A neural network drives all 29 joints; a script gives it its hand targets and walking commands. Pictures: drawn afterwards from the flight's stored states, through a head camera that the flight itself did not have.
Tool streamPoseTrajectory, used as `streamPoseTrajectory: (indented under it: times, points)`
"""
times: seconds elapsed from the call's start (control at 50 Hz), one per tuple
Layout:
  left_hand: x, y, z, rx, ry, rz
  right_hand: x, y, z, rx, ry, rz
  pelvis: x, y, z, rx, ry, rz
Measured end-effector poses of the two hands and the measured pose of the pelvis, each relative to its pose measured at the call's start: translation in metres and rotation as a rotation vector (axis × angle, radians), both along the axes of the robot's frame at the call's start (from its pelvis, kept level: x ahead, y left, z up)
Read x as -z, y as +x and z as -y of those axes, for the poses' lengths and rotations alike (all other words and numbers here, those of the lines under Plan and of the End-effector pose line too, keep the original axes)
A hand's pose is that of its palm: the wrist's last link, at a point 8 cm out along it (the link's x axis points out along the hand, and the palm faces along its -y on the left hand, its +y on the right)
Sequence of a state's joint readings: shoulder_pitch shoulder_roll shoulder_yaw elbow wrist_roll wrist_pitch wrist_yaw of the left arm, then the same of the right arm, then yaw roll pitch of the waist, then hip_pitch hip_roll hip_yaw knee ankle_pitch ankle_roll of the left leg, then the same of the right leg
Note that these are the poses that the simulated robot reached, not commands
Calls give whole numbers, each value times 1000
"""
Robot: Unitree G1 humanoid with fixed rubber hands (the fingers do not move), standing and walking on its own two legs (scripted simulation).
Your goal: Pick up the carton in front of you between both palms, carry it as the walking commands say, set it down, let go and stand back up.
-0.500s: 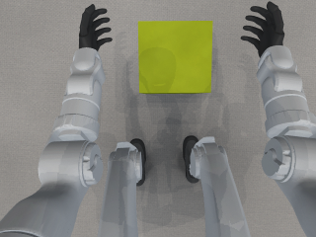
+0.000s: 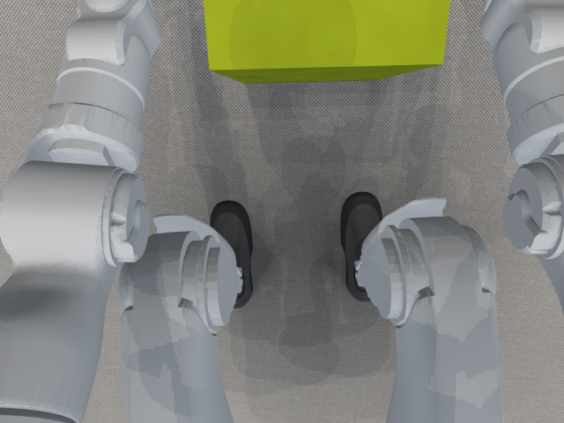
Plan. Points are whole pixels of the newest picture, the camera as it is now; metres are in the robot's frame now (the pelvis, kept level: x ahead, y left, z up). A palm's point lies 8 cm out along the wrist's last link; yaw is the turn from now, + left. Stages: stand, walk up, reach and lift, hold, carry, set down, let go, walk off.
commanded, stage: reach and lift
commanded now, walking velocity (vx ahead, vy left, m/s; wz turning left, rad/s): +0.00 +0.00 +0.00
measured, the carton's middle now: out of the picture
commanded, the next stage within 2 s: none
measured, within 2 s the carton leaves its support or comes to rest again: leaves its support in 0.86 s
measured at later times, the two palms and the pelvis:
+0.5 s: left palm out of the picture +0.57 +0.12 -0.18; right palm out of the picture +0.55 -0.19 -0.18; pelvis +0.01 +0.00 -0.01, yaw +0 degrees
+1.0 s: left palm out of the picture +0.56 +0.12 -0.11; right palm out of the picture +0.54 -0.18 -0.12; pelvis +0.01 +0.01 -0.01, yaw -2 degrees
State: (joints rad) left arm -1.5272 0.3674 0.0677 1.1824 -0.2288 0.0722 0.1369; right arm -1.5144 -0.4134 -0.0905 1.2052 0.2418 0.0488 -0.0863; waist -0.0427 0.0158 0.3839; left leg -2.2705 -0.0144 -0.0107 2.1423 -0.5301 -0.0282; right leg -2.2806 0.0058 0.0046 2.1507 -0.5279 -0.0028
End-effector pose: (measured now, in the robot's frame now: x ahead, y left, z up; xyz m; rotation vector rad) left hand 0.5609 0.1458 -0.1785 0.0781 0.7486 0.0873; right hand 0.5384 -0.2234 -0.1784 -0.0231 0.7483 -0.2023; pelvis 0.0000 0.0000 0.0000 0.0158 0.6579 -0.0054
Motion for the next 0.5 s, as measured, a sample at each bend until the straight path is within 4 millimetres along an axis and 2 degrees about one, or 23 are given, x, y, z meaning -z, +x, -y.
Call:
streamPoseTrajectory:
  times: [0.06, 0.12, 0.22, 0.4, 0.5]
  points:
    - [12, 2, 0, -4, -11, 9, 11, 3, -1, -6, -10, 3, 7, 2, 2, -5, -1, 26]
    - [15, 7, -1, -5, -15, 27, 14, 9, -6, -14, -12, 13, 12, 5, 3, -2, -2, 37]
    - [8, 13, -1, 9, -11, 51, 5, 18, -15, -18, -1, 40, 15, 11, 2, -1, -4, 33]
    - [0, 7, 9, 31, -23, 26, 1, 6, -17, -14, 3, 14, 8, 11, -3, -3, -9, 2]
    - [1, 6, 26, 59, -42, 27, 1, 8, -30, -37, 18, 25, 5, 7, -4, 0, -8, 10]
